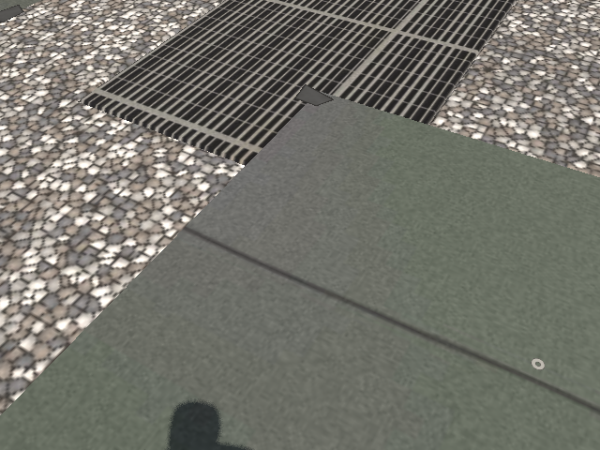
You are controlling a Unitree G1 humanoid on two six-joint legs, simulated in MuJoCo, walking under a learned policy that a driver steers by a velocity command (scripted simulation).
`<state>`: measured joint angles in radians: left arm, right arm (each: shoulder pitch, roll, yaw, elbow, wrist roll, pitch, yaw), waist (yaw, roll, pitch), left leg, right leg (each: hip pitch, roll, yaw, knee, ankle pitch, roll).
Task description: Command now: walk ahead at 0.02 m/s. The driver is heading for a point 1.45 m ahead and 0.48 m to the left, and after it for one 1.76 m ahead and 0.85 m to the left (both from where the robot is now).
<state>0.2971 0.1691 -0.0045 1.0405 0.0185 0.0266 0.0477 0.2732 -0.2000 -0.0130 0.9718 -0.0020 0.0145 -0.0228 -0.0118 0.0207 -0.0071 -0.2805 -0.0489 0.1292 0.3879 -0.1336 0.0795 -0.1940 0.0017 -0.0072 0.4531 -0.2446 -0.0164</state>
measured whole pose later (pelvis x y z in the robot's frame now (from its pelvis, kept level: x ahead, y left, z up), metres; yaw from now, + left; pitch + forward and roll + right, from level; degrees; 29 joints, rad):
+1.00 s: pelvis +0.06 -0.01 +0.00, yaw +0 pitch +0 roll +0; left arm 0.34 0.13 -0.03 1.16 0.01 -0.01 0.06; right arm 0.31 -0.13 0.01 1.15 -0.01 -0.01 -0.05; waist -0.01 -0.01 0.01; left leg -0.19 -0.05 0.09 0.38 -0.19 0.07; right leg -0.06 0.01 -0.01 0.37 -0.31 -0.02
